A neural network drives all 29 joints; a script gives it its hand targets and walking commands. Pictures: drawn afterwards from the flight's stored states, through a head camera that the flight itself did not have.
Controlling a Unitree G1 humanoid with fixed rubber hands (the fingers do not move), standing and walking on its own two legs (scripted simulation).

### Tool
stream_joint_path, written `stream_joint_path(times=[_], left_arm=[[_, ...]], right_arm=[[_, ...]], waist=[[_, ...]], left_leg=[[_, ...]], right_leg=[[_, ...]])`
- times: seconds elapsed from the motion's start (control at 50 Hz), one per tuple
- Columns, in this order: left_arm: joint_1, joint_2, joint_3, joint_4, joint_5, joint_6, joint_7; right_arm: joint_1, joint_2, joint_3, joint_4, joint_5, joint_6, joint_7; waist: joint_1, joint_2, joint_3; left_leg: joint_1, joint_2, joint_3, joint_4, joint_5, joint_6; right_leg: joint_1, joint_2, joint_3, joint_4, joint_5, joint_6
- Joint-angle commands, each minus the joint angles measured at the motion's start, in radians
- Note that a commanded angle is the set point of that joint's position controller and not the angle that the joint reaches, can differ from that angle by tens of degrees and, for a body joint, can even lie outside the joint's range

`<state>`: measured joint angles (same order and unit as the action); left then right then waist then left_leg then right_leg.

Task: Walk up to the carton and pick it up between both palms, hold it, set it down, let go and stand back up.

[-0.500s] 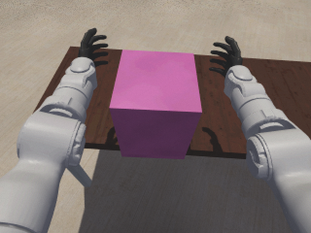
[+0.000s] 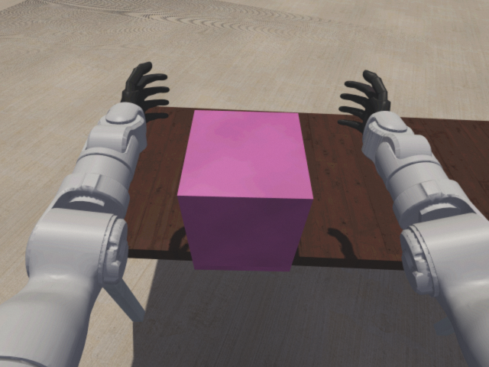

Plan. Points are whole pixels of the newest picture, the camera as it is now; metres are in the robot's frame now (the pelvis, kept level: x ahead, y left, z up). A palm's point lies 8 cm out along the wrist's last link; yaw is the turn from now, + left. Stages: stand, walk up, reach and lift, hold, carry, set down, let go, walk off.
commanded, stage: set down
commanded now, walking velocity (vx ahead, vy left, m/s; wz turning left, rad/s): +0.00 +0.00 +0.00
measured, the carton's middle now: (244, 194) +0.44 +0.00 +0.01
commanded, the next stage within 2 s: none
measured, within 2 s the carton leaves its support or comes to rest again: neither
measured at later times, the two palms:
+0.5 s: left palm (123, 197) +0.37 +0.20 +0.10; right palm (359, 200) +0.35 -0.18 +0.09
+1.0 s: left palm (135, 227) +0.34 +0.18 +0.06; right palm (365, 231) +0.32 -0.20 +0.06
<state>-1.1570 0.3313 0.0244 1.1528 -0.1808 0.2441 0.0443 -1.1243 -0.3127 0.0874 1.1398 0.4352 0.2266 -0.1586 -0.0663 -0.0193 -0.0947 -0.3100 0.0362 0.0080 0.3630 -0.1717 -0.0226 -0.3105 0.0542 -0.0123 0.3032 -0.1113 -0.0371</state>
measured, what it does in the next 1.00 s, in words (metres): stands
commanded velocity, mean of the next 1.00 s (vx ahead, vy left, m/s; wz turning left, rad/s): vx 0.00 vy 0.00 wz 0.00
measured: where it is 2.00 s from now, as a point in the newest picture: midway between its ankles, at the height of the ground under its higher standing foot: outside the picture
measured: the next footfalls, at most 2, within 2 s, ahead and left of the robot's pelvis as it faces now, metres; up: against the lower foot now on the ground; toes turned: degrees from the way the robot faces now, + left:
none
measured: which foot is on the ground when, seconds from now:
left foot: down 0.00-1.00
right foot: down 0.00-1.00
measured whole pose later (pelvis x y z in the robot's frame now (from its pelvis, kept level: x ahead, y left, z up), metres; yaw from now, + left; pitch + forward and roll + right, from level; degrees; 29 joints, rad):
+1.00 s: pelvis -0.01 +0.01 +0.00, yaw +0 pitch -1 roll +0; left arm -0.37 0.12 0.06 0.57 -0.08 0.09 0.04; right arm -0.34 -0.18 -0.01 0.63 0.22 -0.04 -0.12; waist -0.02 -0.01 -0.01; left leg -0.16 0.02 0.02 0.38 -0.20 -0.01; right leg -0.17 0.04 0.00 0.35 -0.15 -0.02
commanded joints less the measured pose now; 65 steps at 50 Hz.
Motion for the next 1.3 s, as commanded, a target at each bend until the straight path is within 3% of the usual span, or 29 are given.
stream_joint_path(times=[0.0, 0.14, 0.26, 0.28, 0.34, 0.38, 0.5, 0.56, 0.62, 0.72, 0.8, 0.92, 0.94, 0.96, 0.98, 1.02, 1.06, 1.2, 1.28], left_arm=[[-0.254, 0.087, 0.040, -0.280, 0.037, -0.050, -0.009], [-0.228, 0.081, 0.060, -0.576, 0.020, -0.050, 0.022], [-0.089, 0.058, 0.085, -0.627, 0.039, -0.019, 0.022], [0.084, 0.021, 0.118, -0.592, 0.070, -0.010, 0.012], [0.212, 0.016, 0.170, -0.663, 0.133, -0.005, -0.028], [0.242, 0.001, 0.168, -0.696, 0.138, -0.002, -0.038], [0.157, -0.037, 0.091, -0.753, 0.066, -0.045, -0.008], [0.135, -0.044, 0.058, -0.706, 0.027, -0.101, 0.023], [0.144, -0.050, 0.030, -0.660, 0.001, -0.161, 0.048], [0.217, -0.066, 0.014, -0.620, 0.002, -0.205, 0.053], [0.304, -0.064, 0.033, -0.649, 0.036, -0.201, 0.036], [0.585, -0.091, 0.083, -0.749, 0.120, -0.184, -0.008], [0.644, -0.101, 0.087, -0.761, 0.133, -0.186, -0.017], [0.590, -0.131, 0.069, -0.719, 0.124, -0.185, -0.027], [0.601, -0.126, 0.063, -0.736, 0.116, -0.197, -0.025], [0.610, -0.119, 0.031, -0.768, 0.096, -0.250, -0.007], [0.643, -0.110, 0.000, -0.788, 0.083, -0.315, 0.015], [0.824, -0.067, -0.056, -0.784, 0.041, -0.523, 0.034], [0.931, -0.069, -0.071, -0.751, 0.045, -0.596, 0.029]], right_arm=[[-0.257, -0.105, -0.026, -0.245, -0.003, -0.069, -0.001], [-0.218, -0.123, -0.131, -0.500, -0.090, -0.121, 0.004], [-0.106, -0.092, -0.133, -0.533, -0.117, -0.113, -0.001], [0.078, -0.037, -0.059, -0.542, -0.104, -0.108, 0.003], [0.190, -0.018, -0.054, -0.578, -0.106, -0.132, -0.012], [0.213, -0.008, -0.067, -0.605, -0.115, -0.144, -0.016], [0.180, 0.007, -0.167, -0.701, -0.199, -0.163, 0.016], [0.179, 0.030, -0.189, -0.694, -0.228, -0.168, 0.037], [0.199, 0.036, -0.200, -0.664, -0.238, -0.181, 0.048], [0.264, 0.024, -0.209, -0.601, -0.257, -0.212, 0.047], [0.326, 0.017, -0.194, -0.611, -0.258, -0.248, 0.039], [0.544, 0.042, -0.100, -0.676, -0.205, -0.313, 0.041], [0.596, 0.050, -0.087, -0.680, -0.199, -0.325, 0.044], [0.577, 0.064, -0.130, -0.658, -0.219, -0.320, 0.034], [0.590, 0.087, -0.128, -0.694, -0.233, -0.320, 0.037], [0.618, 0.094, -0.144, -0.736, -0.252, -0.324, 0.057], [0.660, 0.090, -0.157, -0.764, -0.261, -0.338, 0.080], [0.806, 0.084, -0.143, -0.756, -0.254, -0.445, 0.101], [0.884, 0.076, -0.138, -0.706, -0.257, -0.519, 0.106]], waist=[[0.015, 0.040, -0.502], [0.005, 0.066, -0.617], [0.015, 0.035, -0.602], [0.067, 0.019, -0.515], [0.062, 0.002, -0.474], [0.058, 0.005, -0.398], [0.044, 0.037, -0.225], [0.049, 0.042, -0.238], [0.047, 0.046, -0.323], [0.033, 0.040, -0.425], [0.038, 0.010, -0.422], [0.073, -0.029, -0.281], [0.077, -0.028, -0.241], [0.064, -0.053, -0.160], [0.074, -0.048, -0.123], [0.079, -0.018, -0.097], [0.073, 0.007, -0.120], [0.050, 0.045, -0.224], [0.043, 0.043, -0.219]], left_leg=[[0.213, -0.048, 0.006, 0.010, 0.323, -0.012], [0.288, -0.049, 0.016, 0.053, 0.324, -0.027], [0.251, -0.052, 0.019, 0.038, 0.275, -0.006], [0.253, -0.055, 0.025, 0.025, 0.344, -0.003], [0.216, -0.069, 0.037, 0.002, 0.384, -0.003], [0.213, -0.069, 0.042, -0.019, 0.324, 0.000], [0.199, -0.048, 0.040, -0.041, 0.040, 0.001], [0.149, -0.035, 0.028, -0.053, -0.085, 0.015], [0.137, -0.027, 0.016, -0.040, -0.088, 0.018], [0.174, -0.030, 0.009, 0.000, 0.034, 0.006], [0.188, -0.044, 0.016, 0.021, 0.153, 0.001], [0.216, -0.064, 0.025, 0.003, 0.302, 0.004], [0.226, -0.065, 0.025, -0.006, 0.311, 0.004], [0.204, -0.069, 0.027, -0.052, 0.163, 0.013], [0.173, -0.068, 0.033, -0.073, 0.099, 0.022], [0.167, -0.061, 0.033, -0.083, 0.047, 0.027], [0.186, -0.053, 0.027, -0.070, 0.062, 0.021], [0.158, -0.047, -0.007, -0.002, 0.201, 0.001], [0.173, -0.040, -0.024, 0.024, 0.261, -0.010]], right_leg=[[0.291, 0.000, 0.004, 0.037, 0.415, 0.075], [0.221, 0.009, -0.015, 0.044, 0.375, 0.069], [0.274, 0.001, 0.000, 0.053, 0.357, 0.078], [0.329, 0.000, 0.009, 0.058, 0.430, 0.080], [0.458, -0.009, 0.027, 0.062, 0.548, 0.088], [0.435, -0.011, 0.026, 0.045, 0.453, 0.084], [0.166, -0.004, -0.006, -0.014, -0.052, 0.047], [0.131, -0.018, 0.003, 0.008, -0.141, 0.037], [0.140, -0.025, 0.013, 0.035, -0.122, 0.031], [0.159, -0.020, 0.011, 0.049, -0.029, 0.028], [0.214, -0.012, 0.007, 0.054, 0.090, 0.039], [0.355, -0.004, 0.022, 0.039, 0.274, 0.056], [0.363, -0.004, 0.025, 0.031, 0.280, 0.055], [0.336, -0.017, 0.027, 0.016, 0.189, 0.060], [0.318, -0.025, 0.032, 0.007, 0.111, 0.057], [0.249, -0.033, 0.041, -0.017, -0.021, 0.043], [0.219, -0.038, 0.048, -0.019, -0.030, 0.030], [0.302, -0.045, 0.077, 0.040, 0.204, 0.018], [0.300, -0.035, 0.070, 0.050, 0.253, 0.010]])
